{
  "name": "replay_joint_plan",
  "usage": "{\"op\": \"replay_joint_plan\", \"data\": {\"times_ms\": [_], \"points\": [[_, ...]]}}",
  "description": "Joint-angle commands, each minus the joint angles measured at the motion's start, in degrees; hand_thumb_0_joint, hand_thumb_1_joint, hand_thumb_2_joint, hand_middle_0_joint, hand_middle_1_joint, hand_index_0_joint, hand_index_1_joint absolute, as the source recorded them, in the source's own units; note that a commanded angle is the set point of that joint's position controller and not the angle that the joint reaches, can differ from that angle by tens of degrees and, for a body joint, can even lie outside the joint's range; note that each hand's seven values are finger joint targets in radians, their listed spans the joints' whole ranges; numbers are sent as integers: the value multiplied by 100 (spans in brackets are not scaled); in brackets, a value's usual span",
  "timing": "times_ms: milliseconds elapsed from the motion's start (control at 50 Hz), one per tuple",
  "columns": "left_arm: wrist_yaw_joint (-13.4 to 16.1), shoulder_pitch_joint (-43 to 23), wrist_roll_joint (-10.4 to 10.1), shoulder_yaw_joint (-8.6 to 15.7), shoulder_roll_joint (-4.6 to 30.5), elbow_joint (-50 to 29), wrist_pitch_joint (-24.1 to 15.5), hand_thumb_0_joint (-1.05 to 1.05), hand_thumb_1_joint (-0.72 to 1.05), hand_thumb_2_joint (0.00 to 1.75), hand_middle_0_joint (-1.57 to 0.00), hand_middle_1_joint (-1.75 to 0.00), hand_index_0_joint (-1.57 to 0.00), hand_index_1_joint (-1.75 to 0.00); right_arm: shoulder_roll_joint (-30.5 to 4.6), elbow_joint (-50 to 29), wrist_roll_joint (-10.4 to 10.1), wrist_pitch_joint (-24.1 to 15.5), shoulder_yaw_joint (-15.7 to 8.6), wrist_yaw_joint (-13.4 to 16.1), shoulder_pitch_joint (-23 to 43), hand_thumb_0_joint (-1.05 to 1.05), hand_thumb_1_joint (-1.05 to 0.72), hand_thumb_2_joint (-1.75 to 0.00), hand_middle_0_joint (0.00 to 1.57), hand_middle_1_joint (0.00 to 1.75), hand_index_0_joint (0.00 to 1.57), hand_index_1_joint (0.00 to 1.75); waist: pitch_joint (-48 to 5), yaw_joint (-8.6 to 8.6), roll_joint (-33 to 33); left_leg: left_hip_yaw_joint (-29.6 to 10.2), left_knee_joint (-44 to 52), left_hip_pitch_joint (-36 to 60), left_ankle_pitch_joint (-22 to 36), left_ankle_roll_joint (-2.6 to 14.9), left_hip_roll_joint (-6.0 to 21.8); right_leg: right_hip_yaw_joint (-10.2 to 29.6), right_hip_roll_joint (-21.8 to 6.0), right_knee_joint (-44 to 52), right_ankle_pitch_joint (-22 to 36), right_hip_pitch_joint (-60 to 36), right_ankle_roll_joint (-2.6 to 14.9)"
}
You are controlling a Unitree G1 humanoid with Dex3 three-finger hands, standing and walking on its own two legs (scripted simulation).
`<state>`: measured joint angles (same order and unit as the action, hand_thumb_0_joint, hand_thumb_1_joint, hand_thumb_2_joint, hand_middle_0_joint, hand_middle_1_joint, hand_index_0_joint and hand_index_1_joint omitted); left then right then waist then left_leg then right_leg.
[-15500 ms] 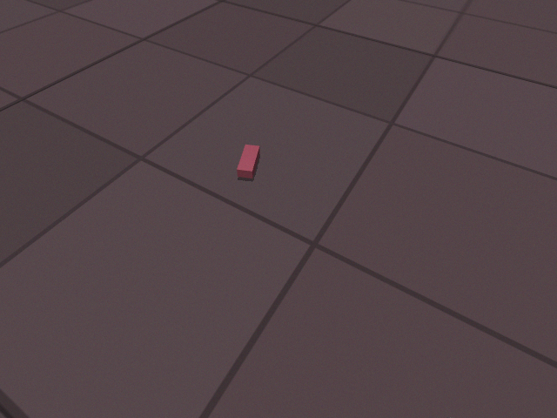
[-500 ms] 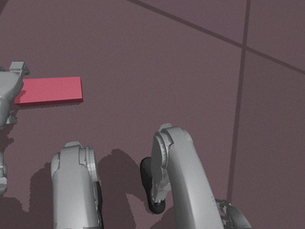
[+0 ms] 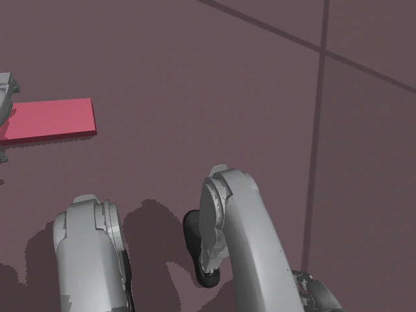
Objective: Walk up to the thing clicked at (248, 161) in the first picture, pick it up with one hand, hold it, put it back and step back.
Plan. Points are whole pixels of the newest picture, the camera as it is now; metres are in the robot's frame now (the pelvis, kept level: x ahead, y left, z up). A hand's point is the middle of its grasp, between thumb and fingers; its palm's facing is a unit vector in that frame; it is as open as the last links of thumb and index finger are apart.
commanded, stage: rise first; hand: left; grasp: from above
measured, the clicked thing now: (47, 121) +0.51 +0.24 -0.32
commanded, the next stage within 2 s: approach in 1.72 s
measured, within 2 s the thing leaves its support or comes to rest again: neither
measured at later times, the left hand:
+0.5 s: hand (1, 126) +0.47 +0.28 -0.20, palm faces -0.47 -0.03 -0.88, open 14.1 cm
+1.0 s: hand out of the picture +0.47 +0.29 -0.20, palm faces -0.46 -0.02 -0.89, open 14.0 cm
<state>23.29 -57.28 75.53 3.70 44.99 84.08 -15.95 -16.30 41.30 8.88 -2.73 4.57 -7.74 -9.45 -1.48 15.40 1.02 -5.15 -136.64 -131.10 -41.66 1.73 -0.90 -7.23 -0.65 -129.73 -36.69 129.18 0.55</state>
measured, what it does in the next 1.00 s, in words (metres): stands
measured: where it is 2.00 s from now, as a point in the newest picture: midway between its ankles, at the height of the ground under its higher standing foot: (164, 278)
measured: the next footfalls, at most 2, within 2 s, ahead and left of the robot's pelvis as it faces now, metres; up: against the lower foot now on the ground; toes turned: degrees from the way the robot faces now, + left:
none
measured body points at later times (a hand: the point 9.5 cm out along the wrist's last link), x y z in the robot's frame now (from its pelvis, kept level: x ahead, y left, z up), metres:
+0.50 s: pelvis +0.00 +0.00 -0.01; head +0.26 +0.08 +0.35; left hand +0.49 +0.28 -0.15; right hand +0.03 -0.27 -0.10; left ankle +0.07 +0.11 -0.31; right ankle +0.11 -0.11 -0.31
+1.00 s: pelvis -0.01 +0.00 -0.01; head +0.25 +0.08 +0.35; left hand +0.49 +0.29 -0.15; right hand +0.03 -0.27 -0.10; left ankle +0.07 +0.11 -0.31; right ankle +0.11 -0.11 -0.31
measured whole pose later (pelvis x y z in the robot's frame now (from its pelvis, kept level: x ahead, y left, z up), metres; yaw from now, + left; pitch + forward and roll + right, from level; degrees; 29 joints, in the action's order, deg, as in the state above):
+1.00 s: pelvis -0.01 +0.00 -0.01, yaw -1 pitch +34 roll -10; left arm 22.7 -57.9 75.4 3.9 47.9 84.1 -15.6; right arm -16.8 39.9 8.6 -4.4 6.9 -8.9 -10.5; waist 0.5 17.2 1.5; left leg -6.1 -139.1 -133.0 -40.8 2.0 -0.8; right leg -8.2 -0.4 -131.1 -35.3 130.5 0.2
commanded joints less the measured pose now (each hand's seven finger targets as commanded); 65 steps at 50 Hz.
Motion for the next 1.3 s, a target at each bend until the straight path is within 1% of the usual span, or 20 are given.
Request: {"op": "replay_joint_plan", "data": {"times_ms": [0,60,200,220,240,320,400,560,640,720,780,820,840,900,920,980,1020,1140,1180,1280], "points": [[248,-1728,-88,267,1459,-871,35,0,-54,100,-5,-100,-6,-99,-1506,21,-26,-15,-479,41,-1432,0,-90,-90,20,30,20,30,-4031,66,-1910,109,1500,3094,1433,3,-63,-136,198,1097,1217,-1930,171],[221,-1715,-89,124,1259,-796,48,0,-53,100,-6,-102,-7,-101,-1475,26,-53,-17,-458,41,-1407,0,-91,-91,20,30,20,30,-3943,134,-1945,132,1468,3051,1463,7,-70,-148,232,1107,1275,-1912,176],[216,-2011,-110,169,1440,-1001,51,0,-58,107,-8,-100,-5,-103,-1514,-15,-52,-50,-408,28,-1423,0,-91,-90,20,30,20,30,-3864,225,-2007,117,1400,2909,1383,17,-63,-178,231,1047,1260,-1889,176],[201,-1602,-121,103,1288,-449,125,0,-54,101,-6,-102,-6,-102,-1546,-62,-74,-65,-399,21,-1384,0,-91,-90,20,30,20,30,-3762,180,-1903,92,1445,2869,1266,14,-71,-164,199,1054,1120,-1807,175],[207,-2033,-136,235,1558,-1013,70,0,-53,100,-6,-102,-7,-101,-1558,-34,-55,-77,-406,17,-1464,0,-90,-90,20,30,20,30,-3838,236,-1988,113,1398,2890,1363,18,-54,-172,210,1045,1230,-1878,162],[179,-1637,-189,74,1343,-436,114,0,-52,100,-7,-103,-8,-102,-1515,-103,-79,-76,-327,12,-1296,0,-91,-90,20,30,20,30,-3740,183,-1746,157,1366,2576,1085,68,-87,-159,250,1108,1004,-1955,165],[201,-1826,-151,211,1649,-753,65,0,-52,99,-6,-104,-7,-102,-1545,-65,-68,-90,-307,15,-1391,0,-91,-90,20,30,20,30,-3882,161,-1942,177,1317,2627,1210,48,-78,-164,258,1047,1116,-2065,169],[265,-1898,-101,283,1682,-826,19,0,-52,99,-7,-102,-8,-101,-1605,-42,-41,-133,-298,-28,-1505,0,-91,-90,20,30,20,30,-3855,326,-2120,56,1261,2945,1540,-21,-40,-238,224,927,1365,-1863,160],[267,-1720,-77,316,1791,-786,30,0,-52,99,-7,-103,-8,-102,-1592,-75,-28,-152,-273,-44,-1465,0,-91,-90,20,30,20,30,-3795,217,-2097,151,1255,2712,1296,20,-67,-217,251,1002,1185,-2000,166],[245,-1719,-143,189,1555,-632,73,0,-52,100,-8,-101,-8,-101,-1611,-104,-34,-166,-275,-55,-1418,0,-91,-90,20,30,20,30,-3720,300,-2093,93,1267,2745,1259,8,-46,-232,234,1000,1155,-1839,164],[224,-1777,-123,274,1758,-855,63,0,-52,99,-8,-102,-8,-102,-1592,-62,-44,-166,-299,-64,-1473,0,-91,-90,20,30,20,30,-3828,236,-2051,155,1219,2680,1316,31,-62,-204,247,1012,1225,-2001,162],[196,-1623,-196,164,1495,-633,92,0,-53,100,-8,-101,-8,-101,-1585,-92,-56,-163,-294,-66,-1411,0,-91,-90,20,30,20,30,-3727,237,-1909,126,1270,2603,1201,34,-53,-214,246,1043,1121,-1929,163],[183,-1839,-187,181,1572,-788,67,0,-52,100,-8,-101,-8,-101,-1604,-63,-53,-174,-301,-68,-1455,0,-90,-90,20,30,20,30,-3620,340,-1942,94,1265,2627,1195,27,-40,-227,238,1027,1118,-1807,158],[173,-1663,-163,127,1530,-674,75,0,-52,99,-8,-101,-8,-100,-1610,-82,-70,-164,-290,-63,-1412,0,-90,-90,20,30,20,30,-3812,226,-2096,48,1316,2837,1369,-21,-37,-241,248,959,1224,-1827,182],[181,-1895,-144,266,1770,-1012,37,0,-51,99,-9,-100,-9,-100,-1617,-69,-65,-165,-298,-72,-1497,0,-90,-90,20,30,20,30,-3856,274,-2152,77,1274,2829,1468,-9,-43,-242,247,959,1348,-1962,170],[143,-1668,-135,122,1467,-527,80,0,-51,99,-9,-100,-9,-100,-1595,-71,-51,-163,-273,-90,-1481,0,-90,-90,20,30,20,30,-3618,323,-1984,123,1258,2613,1350,13,-59,-217,234,1011,1243,-1930,161],[174,-1932,-142,304,1764,-956,28,0,-51,99,-10,-99,-9,-99,-1657,-86,-48,-164,-297,-69,-1517,0,-90,-90,20,30,20,30,-3824,292,-2068,73,1264,2835,1465,0,-42,-255,233,996,1329,-1916,157],[108,-1678,-143,24,1386,-623,63,0,-51,100,-10,-99,-9,-100,-1588,-134,-83,-159,-276,-96,-1391,0,-90,-90,20,30,20,30,-3563,297,-2096,82,1393,2627,1110,0,-54,-249,253,1025,1023,-1777,189],[127,-1783,-106,181,1631,-812,59,0,-53,102,-9,-98,-8,-99,-1652,-106,-81,-166,-305,-71,-1477,0,-90,-90,20,30,20,30,-3575,239,-2096,25,1411,2786,1141,-23,-48,-262,212,1007,1024,-1624,189],[184,-1943,-141,183,1590,-891,12,0,-51,99,-10,-98,-10,-98,-1616,-88,-77,-170,-302,-56,-1456,0,-90,-90,20,30,20,30,-3690,284,-2057,63,1388,2723,1133,-4,-62,-240,225,1033,1038,-1727,178]]}}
